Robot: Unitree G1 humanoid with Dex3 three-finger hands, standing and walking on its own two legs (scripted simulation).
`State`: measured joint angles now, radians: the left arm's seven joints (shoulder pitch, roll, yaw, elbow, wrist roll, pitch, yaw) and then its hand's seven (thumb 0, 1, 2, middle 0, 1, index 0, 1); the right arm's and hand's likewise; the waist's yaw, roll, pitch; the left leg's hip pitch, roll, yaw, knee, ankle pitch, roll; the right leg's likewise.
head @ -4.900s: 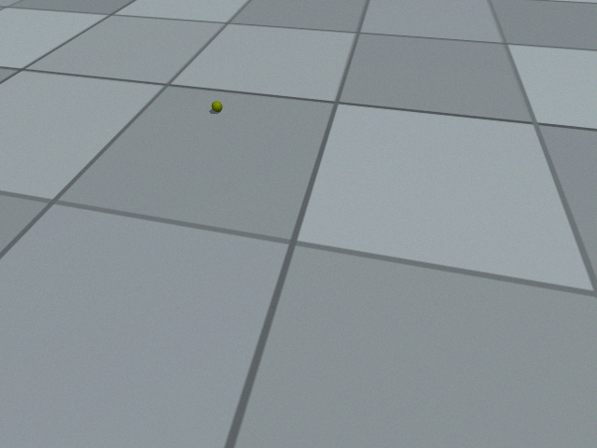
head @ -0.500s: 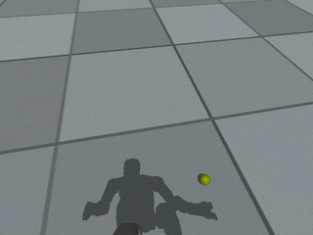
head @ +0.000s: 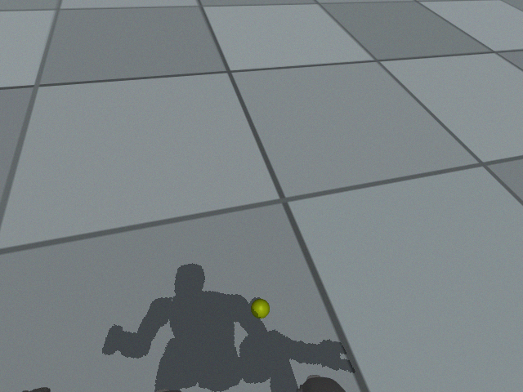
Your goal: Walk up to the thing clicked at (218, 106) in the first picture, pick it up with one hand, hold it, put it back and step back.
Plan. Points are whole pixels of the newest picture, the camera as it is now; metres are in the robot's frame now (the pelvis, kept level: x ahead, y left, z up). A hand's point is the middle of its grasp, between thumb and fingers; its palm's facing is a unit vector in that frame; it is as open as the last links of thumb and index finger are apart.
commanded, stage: walk up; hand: left
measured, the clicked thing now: (260, 308) +0.50 -0.06 -0.69
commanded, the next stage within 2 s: none
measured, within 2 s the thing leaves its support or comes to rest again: neither
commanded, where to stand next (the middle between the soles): +0.16 -0.34 m, yaw +5 degrees
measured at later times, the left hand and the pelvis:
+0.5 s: hand out of the picture +0.15 +0.09 -0.13, palm faces -0.05 -0.94 -0.34, open 7.4 cm; pelvis +0.04 -0.20 +0.02, yaw +1 degrees
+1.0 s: hand out of the picture +0.08 -0.12 -0.12, palm faces +0.08 -0.92 -0.39, open 7.4 cm; pelvis +0.06 -0.40 +0.02, yaw +5 degrees
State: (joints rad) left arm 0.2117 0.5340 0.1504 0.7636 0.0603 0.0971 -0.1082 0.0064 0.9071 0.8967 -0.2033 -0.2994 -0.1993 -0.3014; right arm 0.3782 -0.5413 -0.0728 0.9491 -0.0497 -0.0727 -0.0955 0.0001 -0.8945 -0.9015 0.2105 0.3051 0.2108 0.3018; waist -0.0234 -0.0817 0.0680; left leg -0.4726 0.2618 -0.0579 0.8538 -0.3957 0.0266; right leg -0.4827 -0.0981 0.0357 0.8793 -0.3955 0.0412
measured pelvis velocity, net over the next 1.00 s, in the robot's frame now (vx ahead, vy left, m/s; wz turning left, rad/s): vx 0.06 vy -0.40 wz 0.08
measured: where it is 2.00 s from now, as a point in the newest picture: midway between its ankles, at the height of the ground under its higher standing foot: outside the picture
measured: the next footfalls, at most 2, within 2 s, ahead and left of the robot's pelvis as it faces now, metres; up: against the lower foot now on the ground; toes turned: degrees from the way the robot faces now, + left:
left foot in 0.26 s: +0.14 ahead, -0.02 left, +0.00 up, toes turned +7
right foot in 0.64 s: +0.13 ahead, -0.48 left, +0.00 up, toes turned +0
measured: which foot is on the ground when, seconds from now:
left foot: down 0.00-0.00, up 0.02-0.24, down 0.26-0.64, up 0.66-1.00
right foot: down 0.00-0.26, up 0.28-0.62, down 0.64-1.00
